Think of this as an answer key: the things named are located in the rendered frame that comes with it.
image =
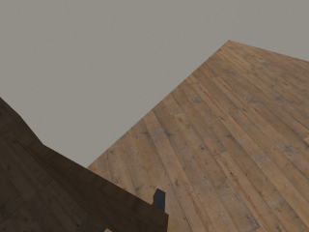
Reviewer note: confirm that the cupboard door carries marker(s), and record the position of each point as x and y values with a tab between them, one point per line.
113	207

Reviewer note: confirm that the handle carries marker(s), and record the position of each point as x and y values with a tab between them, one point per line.
159	199

